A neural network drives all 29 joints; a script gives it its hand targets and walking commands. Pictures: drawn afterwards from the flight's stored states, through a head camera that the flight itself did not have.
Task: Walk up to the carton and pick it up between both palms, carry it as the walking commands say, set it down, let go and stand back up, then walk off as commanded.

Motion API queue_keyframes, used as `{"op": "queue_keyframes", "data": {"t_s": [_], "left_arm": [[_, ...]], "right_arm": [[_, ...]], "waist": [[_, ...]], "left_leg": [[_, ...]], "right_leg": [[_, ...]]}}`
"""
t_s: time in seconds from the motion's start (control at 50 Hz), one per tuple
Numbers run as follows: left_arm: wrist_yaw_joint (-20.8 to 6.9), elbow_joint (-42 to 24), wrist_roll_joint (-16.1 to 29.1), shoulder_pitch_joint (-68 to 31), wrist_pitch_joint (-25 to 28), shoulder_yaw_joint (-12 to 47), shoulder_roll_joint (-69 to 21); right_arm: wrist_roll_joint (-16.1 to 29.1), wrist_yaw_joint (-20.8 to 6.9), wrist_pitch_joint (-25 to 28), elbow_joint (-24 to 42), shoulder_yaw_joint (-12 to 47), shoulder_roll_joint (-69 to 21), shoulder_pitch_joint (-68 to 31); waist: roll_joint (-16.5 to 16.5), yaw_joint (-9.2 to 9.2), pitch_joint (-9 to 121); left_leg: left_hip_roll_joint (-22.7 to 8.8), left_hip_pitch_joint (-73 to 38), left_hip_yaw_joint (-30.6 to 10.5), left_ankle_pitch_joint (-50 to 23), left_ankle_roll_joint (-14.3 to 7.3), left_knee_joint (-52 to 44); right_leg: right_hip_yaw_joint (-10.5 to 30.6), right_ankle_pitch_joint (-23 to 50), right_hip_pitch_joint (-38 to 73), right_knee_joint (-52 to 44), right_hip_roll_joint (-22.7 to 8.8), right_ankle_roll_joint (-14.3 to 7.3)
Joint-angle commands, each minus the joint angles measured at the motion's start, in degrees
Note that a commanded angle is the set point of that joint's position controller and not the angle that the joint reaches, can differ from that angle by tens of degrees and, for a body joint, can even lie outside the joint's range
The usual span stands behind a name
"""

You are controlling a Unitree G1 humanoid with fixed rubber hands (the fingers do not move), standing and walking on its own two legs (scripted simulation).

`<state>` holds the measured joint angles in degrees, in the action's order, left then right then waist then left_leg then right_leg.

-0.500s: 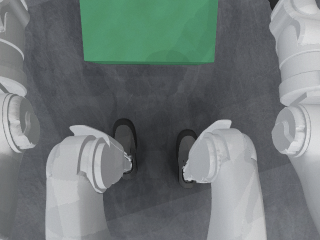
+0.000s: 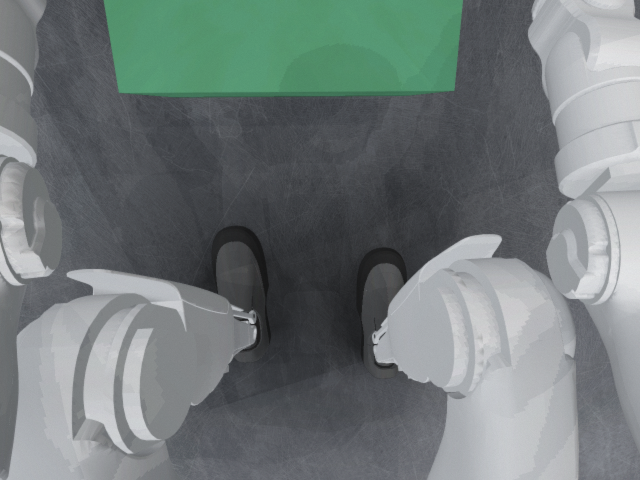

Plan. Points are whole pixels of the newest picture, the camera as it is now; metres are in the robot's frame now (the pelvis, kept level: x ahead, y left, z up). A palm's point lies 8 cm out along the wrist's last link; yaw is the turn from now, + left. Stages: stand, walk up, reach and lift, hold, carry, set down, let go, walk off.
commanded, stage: reach and lift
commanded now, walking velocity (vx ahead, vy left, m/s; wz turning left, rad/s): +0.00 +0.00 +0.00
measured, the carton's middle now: out of the picture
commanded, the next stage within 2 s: none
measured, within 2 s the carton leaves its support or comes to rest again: leaves its support in 1.84 s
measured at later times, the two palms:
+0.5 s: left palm out of the picture +0.55 +0.23 -0.18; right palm out of the picture +0.55 -0.18 -0.17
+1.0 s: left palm out of the picture +0.56 +0.22 -0.17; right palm out of the picture +0.55 -0.16 -0.17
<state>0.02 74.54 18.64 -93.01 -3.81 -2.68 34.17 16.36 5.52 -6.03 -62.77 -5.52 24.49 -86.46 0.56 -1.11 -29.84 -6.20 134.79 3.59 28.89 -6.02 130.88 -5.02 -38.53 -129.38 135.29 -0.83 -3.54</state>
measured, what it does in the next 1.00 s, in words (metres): stands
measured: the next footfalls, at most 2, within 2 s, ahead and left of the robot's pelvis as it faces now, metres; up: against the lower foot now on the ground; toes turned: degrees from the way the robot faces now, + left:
none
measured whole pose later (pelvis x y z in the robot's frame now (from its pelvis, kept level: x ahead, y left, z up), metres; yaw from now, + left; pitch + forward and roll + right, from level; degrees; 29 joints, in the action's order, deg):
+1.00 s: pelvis -0.01 +0.00 +0.02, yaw +0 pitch +34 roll -1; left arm 3.5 77.6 21.1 -96.4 -2.4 4.0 30.4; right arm 14.9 7.4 -4.3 -67.2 -3.7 20.3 -91.3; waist 0.8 -1.0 -29.9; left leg -4.7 133.7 3.3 27.4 -5.3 127.1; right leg -4.7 -37.1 -128.2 131.4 -0.9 -3.1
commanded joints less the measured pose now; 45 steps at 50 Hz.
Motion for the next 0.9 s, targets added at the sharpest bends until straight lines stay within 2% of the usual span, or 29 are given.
{"op": "queue_keyframes", "data": {"t_s": [0.0, 0.34, 0.6, 0.72, 0.88], "left_arm": [[-0.03, -4.44, -0.33, -11.39, 0.96, -0.95, 8.34], [1.32, -3.75, -0.09, -15.84, 1.24, 1.42, 6.11], [2.44, -3.03, -0.13, -17.85, 1.66, 2.44, 2.44], [2.08, -3.21, 0.73, -19.05, 1.8, 3.65, -0.69], [0.83, -4.16, 2.21, -21.37, 2.1, 6.7, -6.93]], "right_arm": [[-0.11, -0.07, 0.82, 5.44, -0.63, 7.56, -13.47], [-0.67, 0.21, 1.39, 1.34, -0.72, 6.45, -16.24], [-1.23, 0.77, 2.18, 0.34, 0.01, 3.41, -18.34], [-2.29, 0.99, 2.41, 0.64, -0.01, 1.13, -18.88], [-1.44, -0.3, 2.6, 1.97, 2.95, -5.63, -21.0]], "waist": [[-0.82, 0.58, 70.93], [-3.13, -0.2, 68.38], [-3.38, -0.52, 68.81], [-3.58, -1.99, 68.44], [-3.62, -1.8, 66.75]], "left_leg": [[3.63, -44.4, -8.33, -21.04, 2.72, -3.88], [4.04, -46.4, -8.93, -19.64, 3.35, -5.48], [4.73, -47.86, -9.19, -20.56, 3.63, -6.2], [5.02, -47.71, -9.0, -20.96, 3.77, -6.32], [5.42, -47.47, -8.37, -21.3, 3.88, -6.92]], "right_leg": [[7.41, 23.92, 27.02, -13.14, 0.78, 4.06], [7.35, 20.62, 24.08, -14.45, 1.11, 3.2], [7.17, 20.37, 23.35, -15.09, 1.62, 3.12], [7.05, 20.96, 23.83, -15.57, 1.82, 3.06], [6.62, 21.52, 24.49, -16.02, 2.14, 2.91]]}}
